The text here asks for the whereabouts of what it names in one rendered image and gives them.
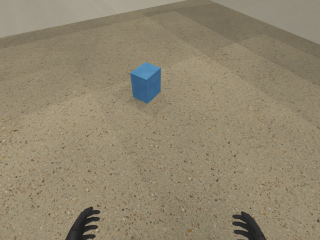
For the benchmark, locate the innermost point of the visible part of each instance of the robot left hand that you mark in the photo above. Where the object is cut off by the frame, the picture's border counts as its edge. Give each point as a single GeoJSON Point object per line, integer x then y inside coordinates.
{"type": "Point", "coordinates": [78, 228]}

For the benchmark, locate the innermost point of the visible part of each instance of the robot right hand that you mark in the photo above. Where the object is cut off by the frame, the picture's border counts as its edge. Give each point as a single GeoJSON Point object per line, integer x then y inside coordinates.
{"type": "Point", "coordinates": [254, 231]}

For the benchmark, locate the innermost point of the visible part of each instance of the carton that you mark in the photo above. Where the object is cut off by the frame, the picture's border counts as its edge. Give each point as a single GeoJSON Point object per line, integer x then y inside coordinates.
{"type": "Point", "coordinates": [146, 82]}

